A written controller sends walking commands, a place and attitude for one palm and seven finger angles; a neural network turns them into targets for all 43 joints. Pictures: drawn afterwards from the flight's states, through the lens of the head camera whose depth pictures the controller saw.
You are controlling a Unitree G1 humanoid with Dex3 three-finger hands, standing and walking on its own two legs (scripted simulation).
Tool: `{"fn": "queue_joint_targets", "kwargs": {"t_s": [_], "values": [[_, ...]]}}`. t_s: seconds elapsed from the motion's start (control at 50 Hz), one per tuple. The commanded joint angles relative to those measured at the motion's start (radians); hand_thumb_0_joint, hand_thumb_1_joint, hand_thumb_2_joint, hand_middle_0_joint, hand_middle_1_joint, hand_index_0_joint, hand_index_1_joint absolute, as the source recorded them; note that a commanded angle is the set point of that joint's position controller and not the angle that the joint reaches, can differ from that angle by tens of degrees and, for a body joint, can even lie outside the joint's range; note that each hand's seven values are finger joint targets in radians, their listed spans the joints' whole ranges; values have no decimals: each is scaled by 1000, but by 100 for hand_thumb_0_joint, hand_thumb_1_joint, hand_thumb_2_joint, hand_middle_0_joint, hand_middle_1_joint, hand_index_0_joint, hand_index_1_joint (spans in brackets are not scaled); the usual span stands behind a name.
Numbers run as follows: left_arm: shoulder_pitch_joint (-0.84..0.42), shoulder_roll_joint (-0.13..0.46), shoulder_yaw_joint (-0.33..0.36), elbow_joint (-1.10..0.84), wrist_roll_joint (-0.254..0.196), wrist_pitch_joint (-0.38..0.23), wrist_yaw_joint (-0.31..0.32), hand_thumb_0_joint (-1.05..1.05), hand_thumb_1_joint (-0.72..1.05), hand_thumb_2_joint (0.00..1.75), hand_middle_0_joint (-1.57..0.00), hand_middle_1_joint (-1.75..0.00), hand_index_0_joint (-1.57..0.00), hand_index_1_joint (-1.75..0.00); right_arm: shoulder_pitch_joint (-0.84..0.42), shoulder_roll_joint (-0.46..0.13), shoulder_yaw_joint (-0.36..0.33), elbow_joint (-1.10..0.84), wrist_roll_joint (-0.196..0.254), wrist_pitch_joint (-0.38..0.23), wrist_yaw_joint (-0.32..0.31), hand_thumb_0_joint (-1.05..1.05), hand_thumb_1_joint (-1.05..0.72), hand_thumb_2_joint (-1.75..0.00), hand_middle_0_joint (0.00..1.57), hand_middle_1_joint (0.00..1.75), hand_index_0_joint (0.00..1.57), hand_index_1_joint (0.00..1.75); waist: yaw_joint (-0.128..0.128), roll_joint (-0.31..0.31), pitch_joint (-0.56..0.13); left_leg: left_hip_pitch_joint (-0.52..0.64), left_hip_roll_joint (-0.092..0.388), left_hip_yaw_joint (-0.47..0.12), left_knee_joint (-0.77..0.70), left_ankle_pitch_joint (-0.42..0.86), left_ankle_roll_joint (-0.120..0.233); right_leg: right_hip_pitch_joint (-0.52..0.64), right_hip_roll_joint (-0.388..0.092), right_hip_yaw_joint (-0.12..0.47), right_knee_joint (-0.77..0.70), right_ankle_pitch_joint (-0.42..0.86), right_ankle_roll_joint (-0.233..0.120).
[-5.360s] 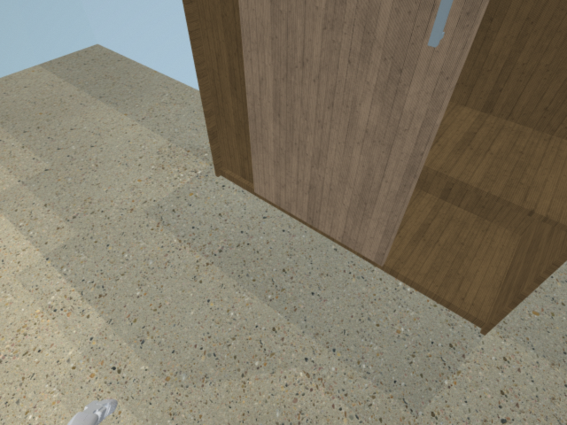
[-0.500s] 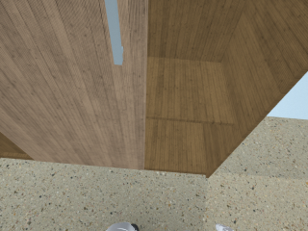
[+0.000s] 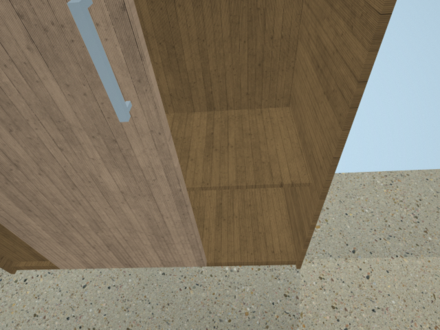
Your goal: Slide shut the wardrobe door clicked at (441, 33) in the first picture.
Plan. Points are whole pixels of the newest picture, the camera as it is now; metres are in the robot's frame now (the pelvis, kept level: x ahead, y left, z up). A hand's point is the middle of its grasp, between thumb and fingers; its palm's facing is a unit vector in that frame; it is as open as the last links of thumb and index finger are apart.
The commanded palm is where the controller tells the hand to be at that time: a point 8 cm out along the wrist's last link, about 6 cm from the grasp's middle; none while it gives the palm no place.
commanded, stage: come to a stop and stand still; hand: left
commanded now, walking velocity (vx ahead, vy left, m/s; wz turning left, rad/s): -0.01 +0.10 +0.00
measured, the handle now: (107, 65) +0.50 +0.22 +0.26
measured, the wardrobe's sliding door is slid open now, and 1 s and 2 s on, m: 0.41 0.41 0.41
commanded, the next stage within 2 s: look again from close up in 0.72 s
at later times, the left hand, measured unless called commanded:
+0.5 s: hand out of the picture -0.01 +0.22 -0.19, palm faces +0.08 -0.98 -0.18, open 7.4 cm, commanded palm none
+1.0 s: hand out of the picture -0.02 +0.23 -0.18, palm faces +0.02 -0.97 -0.25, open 7.4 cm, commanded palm none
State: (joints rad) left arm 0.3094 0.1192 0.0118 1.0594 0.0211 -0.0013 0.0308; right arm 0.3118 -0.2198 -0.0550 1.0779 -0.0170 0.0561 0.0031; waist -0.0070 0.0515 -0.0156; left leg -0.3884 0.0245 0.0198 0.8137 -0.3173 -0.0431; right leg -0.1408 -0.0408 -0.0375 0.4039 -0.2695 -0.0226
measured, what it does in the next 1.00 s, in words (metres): steps on the spot: left foot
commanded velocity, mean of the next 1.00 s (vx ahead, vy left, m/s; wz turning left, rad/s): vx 0.00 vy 0.01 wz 0.00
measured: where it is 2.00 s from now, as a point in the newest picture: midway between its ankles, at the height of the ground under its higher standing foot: outside the picture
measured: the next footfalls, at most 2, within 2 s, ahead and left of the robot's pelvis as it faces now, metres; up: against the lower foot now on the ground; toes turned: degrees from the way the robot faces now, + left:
left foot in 0.22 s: +0.01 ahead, +0.16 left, +0.00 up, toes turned +5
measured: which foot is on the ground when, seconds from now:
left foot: up 0.00-0.20, down 0.22-1.00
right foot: down 0.00-1.00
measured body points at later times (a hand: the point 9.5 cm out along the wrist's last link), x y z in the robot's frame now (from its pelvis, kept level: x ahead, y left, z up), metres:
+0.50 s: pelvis +0.00 +0.05 -0.01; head +0.00 +0.06 +0.44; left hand -0.02 +0.27 -0.17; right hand +0.08 -0.17 -0.16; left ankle -0.03 +0.16 -0.75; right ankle -0.03 -0.10 -0.75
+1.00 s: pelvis -0.02 +0.04 -0.01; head +0.00 +0.02 +0.43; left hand -0.02 +0.28 -0.16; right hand -0.03 -0.17 -0.18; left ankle -0.03 +0.16 -0.75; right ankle -0.03 -0.10 -0.75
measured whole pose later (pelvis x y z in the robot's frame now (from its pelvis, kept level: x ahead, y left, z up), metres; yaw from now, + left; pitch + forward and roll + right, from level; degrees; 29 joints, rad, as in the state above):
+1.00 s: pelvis -0.02 +0.04 -0.01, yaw +1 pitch -1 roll +0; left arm 0.28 0.16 -0.02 1.11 0.01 -0.01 0.03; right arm 0.33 -0.17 0.01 1.08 -0.01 -0.01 -0.01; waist -0.01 0.05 0.04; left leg -0.22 0.01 0.07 0.53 -0.31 0.01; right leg -0.21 -0.07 -0.05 0.54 -0.32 0.04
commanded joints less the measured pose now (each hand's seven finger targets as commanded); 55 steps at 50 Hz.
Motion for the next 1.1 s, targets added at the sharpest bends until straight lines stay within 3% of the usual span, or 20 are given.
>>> {"fn": "queue_joint_targets", "kwargs": {"t_s": [0.0, 0.06, 0.1, 0.16, 0.18, 0.2, 0.22, 0.24, 0.3, 0.38, 0.54, 0.72, 0.74, 0.76, 0.78, 0.8, 0.82, 0.9, 0.98, 1.08], "values": [[75, 209, 56, -27, -1, -24, 18, 0, 90, 90, -20, -30, -20, -30, -61, -36, -2, -84, 4, -23, -14, 0, -90, -90, 20, 30, 20, 30, 52, -200, 48, -110, 9, -7, 13, -63, -13, 114, -275, 176, -69, 585, -128], [94, 207, 61, -14, 5, -19, 23, 0, 90, 90, -20, -30, -20, -30, -86, -25, 3, -96, 9, -24, -18, 0, -90, -90, 20, 30, 20, 30, 67, -227, 20, -85, 4, 2, -67, -108, -9, 160, -281, 190, -30, 689, -146], [78, 211, 62, -10, 7, -15, 24, 0, 90, 90, -20, -30, -20, -30, -77, -17, 6, -94, 13, -29, -20, 0, -90, -90, 20, 30, 20, 30, 61, -256, -2, -10, 1, 10, -157, -103, -2, 133, -280, 189, -15, 679, -147], [11, 196, 56, -6, -4, -9, 20, 0, 90, 90, -20, -30, -20, -30, 8, -3, 15, -49, 12, -44, -25, 0, -90, -90, 20, 30, 20, 30, 9, -233, -28, 233, -20, 44, -432, 131, 12, 20, -187, 117, 47, 533, -69], [9, 174, 51, -8, -10, -6, 19, 0, 90, 90, -20, -30, -20, -30, 30, -28, 14, -35, 9, -56, -29, 0, -90, -90, 20, 30, 20, 30, 5, -180, -42, 317, 24, 17, -461, 254, 29, -26, -138, 89, 86, 418, -36], [32, 134, 44, -5, -12, -1, 16, 0, 90, 90, -20, -30, -20, -30, 31, -72, 7, -34, 4, -66, -34, 0, -90, -90, 20, 30, 20, 30, 15, -55, -74, 385, 125, -76, -417, 470, 68, -97, -83, 49, 119, 251, 0], [39, 110, 36, 1, -11, 2, 15, 0, 90, 90, -20, -30, -20, -30, 7, -99, 4, -39, 5, -63, -39, 0, -90, -90, 20, 30, 20, 30, 26, 24, -71, 367, 192, -115, -411, 550, 113, -106, -53, 15, 108, 70, 23], [31, 95, 35, 3, -7, 7, 16, 0, 90, 90, -20, -30, -20, -30, -21, -109, 6, -46, 1, -56, -39, 0, -90, -90, 20, 30, 20, 30, 29, 19, -22, 284, 197, -94, -429, 459, 124, -92, -38, 8, 81, -31, 28], [8, 108, 25, 37, -8, 13, 10, 0, 90, 90, -20, -30, -20, -30, -53, -68, 22, -32, 7, -62, -48, 0, -90, -90, 20, 30, 20, 30, 27, 68, 59, 244, 138, -75, -461, 507, 104, -62, -43, 9, 52, 94, 33], [23, 123, 18, 70, -7, 5, 8, 0, 90, 90, -20, -30, -20, -30, -55, -50, 29, -22, 8, -65, -48, 0, -90, -90, 20, 30, 20, 30, 19, 9, 55, 270, 104, -43, -455, 427, 74, -45, -67, 35, -11, 192, 28], [17, 125, 10, 79, -6, 2, 5, 0, 90, 90, -20, -30, -20, -30, -52, -48, 36, -10, 8, -74, -44, 0, -90, -90, 20, 30, 20, 30, 19, -33, 75, 247, 96, -46, -508, 310, 66, -30, -74, 34, -50, 160, 36], [19, 135, 10, 83, -10, -6, 6, 0, 90, 90, -20, -30, -20, -30, -8, -48, 42, 18, 9, -83, -44, 0, -90, -90, 20, 30, 20, 30, 20, -41, 51, 258, 92, -43, -505, 373, 64, 14, -82, 28, -57, 202, 31], [47, 150, -11, 76, 10, -31, 45, 0, 90, 90, -20, -30, -20, -30, -38, -101, 39, -49, 17, -92, -23, 0, -90, -90, 20, 30, 20, 30, 18, -57, 148, 151, 106, -27, -338, 498, 43, -80, -95, 61, -18, 293, 26], [25, 176, -2, 27, 1, -32, 37, 0, 90, 90, -20, -30, -20, -30, 2, -57, 41, -67, 2, -90, -19, 0, -90, -90, 20, 30, 20, 30, 4, -16, 101, 147, 76, -40, -372, 288, 47, -59, -97, 52, 18, 144, 2], [5, 163, -6, 23, -2, -28, 26, 0, 90, 90, -20, -30, -20, -30, 2, -53, 43, -57, 1, -93, -21, 0, -90, -90, 20, 30, 20, 30, 6, 20, 121, 127, 79, -49, -411, 232, 62, -86, -83, 43, 26, 54, -6], [22, 160, -10, 19, -4, -26, 20, 0, 90, 90, -20, -30, -20, -30, 24, -55, 48, -63, 1, -92, -19, 0, -90, -90, 20, 30, 20, 30, 6, 20, 78, 122, 82, -61, -417, 175, 71, -70, -64, 35, 32, -4, -7], [19, 172, -4, 7, -6, -27, 14, 0, 90, 90, -20, -30, -20, -30, 27, -56, 49, -71, -2, -91, -17, 0, -90, -90, 20, 30, 20, 30, 10, 69, 37, 120, 79, -62, -413, 158, 83, -42, -56, 22, 51, -4, -9], [22, 153, -8, 12, -12, -29, 7, 0, 90, 90, -20, -30, -20, -30, 43, -56, 49, -67, 4, -96, -24, 0, -90, -90, 20, 30, 20, 30, 7, -18, -22, 181, 83, -51, -384, 264, 90, -36, -57, 20, 74, 89, -5], [7, 147, -10, 17, -12, -22, 6, 0, 90, 90, -20, -30, -20, -30, 49, -51, 52, -47, 5, -91, -25, 0, -90, -90, 20, 30, 20, 30, 5, -72, 81, 148, 78, -44, -413, 199, 82, -89, -59, 32, 55, 73, 1], [16, 153, -5, 20, -12, -22, 6, 0, 90, 90, -20, -30, -20, -30, 43, -35, 55, -26, 5, -89, -25, 0, -90, -90, 20, 30, 20, 30, 11, -83, 98, 152, 68, -26, -422, 168, 74, -100, -66, 51, 35, 74, -1]]}}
